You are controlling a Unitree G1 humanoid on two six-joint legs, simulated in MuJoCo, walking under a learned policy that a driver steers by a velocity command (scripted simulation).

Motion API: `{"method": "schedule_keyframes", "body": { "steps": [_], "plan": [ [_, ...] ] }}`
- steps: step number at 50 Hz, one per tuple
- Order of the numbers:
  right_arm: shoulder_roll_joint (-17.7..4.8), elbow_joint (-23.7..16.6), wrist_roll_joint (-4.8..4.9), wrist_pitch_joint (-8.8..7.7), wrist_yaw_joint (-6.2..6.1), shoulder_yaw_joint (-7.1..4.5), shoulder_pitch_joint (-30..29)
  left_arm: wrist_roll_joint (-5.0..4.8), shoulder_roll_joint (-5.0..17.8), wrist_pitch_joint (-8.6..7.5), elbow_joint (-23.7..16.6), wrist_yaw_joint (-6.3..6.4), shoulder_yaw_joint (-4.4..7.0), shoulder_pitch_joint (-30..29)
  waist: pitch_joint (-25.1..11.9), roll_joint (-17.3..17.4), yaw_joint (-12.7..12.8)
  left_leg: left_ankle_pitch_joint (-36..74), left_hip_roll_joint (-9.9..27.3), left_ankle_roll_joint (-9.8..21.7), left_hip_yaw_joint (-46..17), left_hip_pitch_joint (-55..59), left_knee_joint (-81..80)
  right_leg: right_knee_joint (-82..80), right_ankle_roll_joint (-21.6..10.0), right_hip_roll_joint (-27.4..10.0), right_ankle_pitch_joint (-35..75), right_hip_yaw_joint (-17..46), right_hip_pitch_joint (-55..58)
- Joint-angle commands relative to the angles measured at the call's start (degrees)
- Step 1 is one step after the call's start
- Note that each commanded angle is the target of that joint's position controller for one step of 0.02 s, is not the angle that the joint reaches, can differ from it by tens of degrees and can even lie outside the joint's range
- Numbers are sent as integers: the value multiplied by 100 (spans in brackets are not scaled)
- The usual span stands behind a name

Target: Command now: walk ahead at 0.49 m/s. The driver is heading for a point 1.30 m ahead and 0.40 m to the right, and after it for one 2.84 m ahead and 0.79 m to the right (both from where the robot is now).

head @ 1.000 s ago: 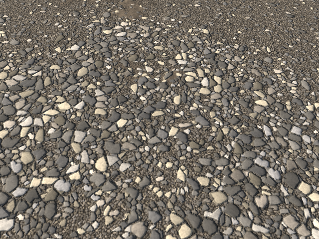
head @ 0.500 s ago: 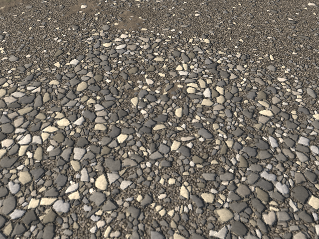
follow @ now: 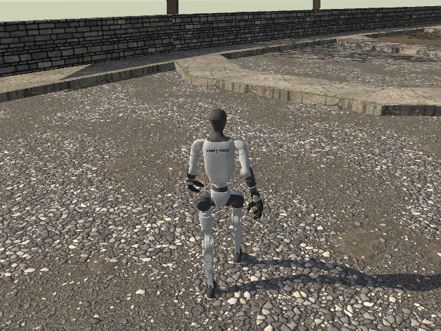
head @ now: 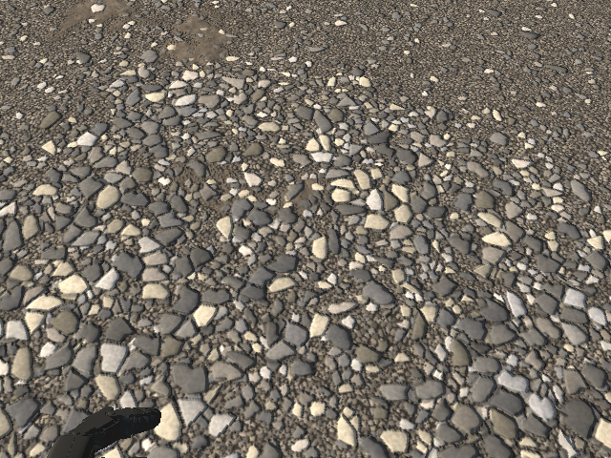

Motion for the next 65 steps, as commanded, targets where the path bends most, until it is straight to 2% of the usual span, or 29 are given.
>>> {"method": "schedule_keyframes", "body": {
  "steps": [1,3,5,6,7,8,9,11,13,18,26,29,31,32,33,34,35,36,39,46,53,56,58,59,60,61,62,63,65],
  "plan": [
    [-1023,-137,19,-33,-58,-256,100,-15,459,-145,-624,-73,87,-790,400,666,239,4037,1697,352,-440,-239,195,-432,-247,205,-15,-46,220],
    [-1151,-144,-39,27,-72,-308,7,0,702,-129,-502,-42,198,-275,-122,899,562,5784,1745,295,-446,206,950,-340,-462,481,-522,-178,893],
    [-1168,-206,-95,136,-59,-292,-225,14,1072,-68,-84,65,387,1263,-1073,961,1347,6449,1508,120,-278,-326,2943,-433,-832,447,-442,-155,2999],
    [-941,-328,-201,121,-58,-197,-156,114,1409,-21,126,140,452,2305,-1913,232,1554,4139,1111,29,-188,-1780,4761,-121,-1189,-701,-471,1199,4916],
    [-93,-230,-99,32,66,16,803,123,1389,-54,243,75,438,2394,-2627,-1204,924,-1395,-49,-263,-633,-4028,6674,-749,-2241,-1999,-1764,4181,6598],
    [-824,-252,55,-107,108,-123,188,21,886,-45,259,96,337,2156,-2019,-485,1195,-1423,238,-125,-1094,-4551,7123,-1370,-1926,-1728,-2657,4260,5996],
    [-1074,-498,222,-187,125,-212,-443,15,759,-51,182,124,284,1609,-973,-270,1029,-838,537,-82,-884,-4793,6956,-1670,-1681,-1561,-2622,3333,4955],
    [-976,-559,117,-214,53,-237,-844,125,604,-113,130,88,233,1055,-198,393,637,-99,984,-157,-654,-4398,6364,-2062,-1473,-1164,-1486,2322,3383],
    [-741,-499,63,-95,35,-217,-514,168,523,-165,191,55,204,975,-243,98,333,108,1211,-253,-668,-3885,6028,-2363,-1454,-942,-1142,1827,2770],
    [-629,-836,-50,10,-15,-159,-1370,113,890,-195,456,154,279,1333,123,-6,479,1117,1437,-598,-457,-4380,4550,-2726,-1436,-774,-787,1060,2359],
    [-584,-1247,57,-123,184,-76,-2793,-22,1117,-8,861,220,305,2177,176,-11,995,2124,1005,-515,-208,-4180,2361,-2229,-1086,-915,-585,708,3392],
    [-794,-1289,56,-178,262,-144,-2642,-28,1214,102,923,259,340,2174,60,-136,748,1432,877,-276,-210,-3768,2053,-1728,-921,-1174,-74,919,3819],
    [-1225,-909,18,-212,204,-371,-1275,9,1070,144,871,268,268,2031,-756,-12,25,1397,755,16,-109,-1770,1842,-158,-661,-711,928,652,3380],
    [-1711,-750,-72,-195,139,-500,-202,163,684,122,673,267,114,2053,-1754,739,-329,1545,1917,383,-1312,-29,2039,1727,-429,-256,-602,336,2252],
    [-1952,-612,-92,-134,177,-556,-51,29,139,12,648,239,-24,2763,-2330,2270,43,212,2922,1110,-3699,1443,1314,3342,-166,602,-3769,335,192],
    [-1291,-708,-74,-141,189,-395,-183,-122,864,-42,750,245,141,2426,-1865,1422,-181,-496,2750,913,-3698,1047,995,3976,-199,319,-3796,985,-354],
    [-1060,-758,-62,-164,176,-316,-590,-212,1086,-68,616,248,229,1980,-1103,1141,-112,-289,2595,675,-2819,350,887,4029,-256,85,-3233,930,-599],
    [-932,-799,-72,-186,183,-270,-1007,-174,1008,-50,604,286,233,1803,-743,794,79,256,2366,564,-2216,-330,720,3851,-204,-169,-2725,820,-389],
    [-654,-736,-142,-274,189,-226,-1470,-103,709,133,657,288,273,1923,-305,904,430,1232,1948,449,-1040,-1338,213,3402,-78,-467,-1967,803,246],
    [-923,-466,-158,-274,44,-330,-1340,-33,450,259,277,201,255,1222,107,584,407,2231,1840,484,315,-1319,-122,1917,75,-459,-543,711,-252],
    [-1172,-206,-11,-42,-30,-428,-787,-16,315,231,-338,-49,155,30,436,432,30,2978,2114,389,962,-268,187,570,-187,-300,-543,9,-456],
    [-1373,-249,42,83,-71,-490,-921,-36,506,264,-479,-118,255,199,115,690,329,5253,2151,229,1202,18,1033,471,-474,117,-1287,-426,263],
    [-1506,-309,71,176,-110,-526,-1075,-67,871,301,-297,-88,470,1223,-494,816,959,6328,2034,71,1308,-218,2562,338,-773,541,-1593,-617,1674],
    [-1463,-364,77,170,-125,-497,-1160,-63,1222,329,-44,8,673,2190,-958,587,1463,5475,1784,-156,1376,-1081,3955,-120,-1014,617,-1271,-328,3239],
    [-805,-551,-148,87,-89,-314,-908,-72,1770,381,81,143,800,2562,-1313,-675,1209,1148,1143,-448,1318,-3146,5907,-200,-1537,-631,-1263,1770,4957],
    [-535,-818,-72,-165,-3,-169,-751,-8,1926,264,-162,95,755,2371,-2175,-1046,872,-1822,98,-584,-31,-4780,7299,-1192,-2607,-1696,-2223,4975,6075],
    [-1023,-950,152,-355,84,-283,-1517,14,1415,185,-154,61,614,2345,-1783,-303,1209,-1409,460,-459,-657,-5430,7399,-1577,-2254,-1584,-2213,4506,5888],
    [-1054,-1047,228,-455,113,-282,-1732,1,1195,116,-148,62,555,2086,-1058,-136,1056,-844,714,-327,-587,-5523,6962,-1598,-2013,-1366,-1865,3605,5121],
    [-1089,-885,-20,-434,32,-349,-1608,2,845,71,-295,80,445,1378,-473,286,557,-195,1103,-403,-568,-4773,5998,-1683,-1666,-868,-757,2531,3654]
  ]
}}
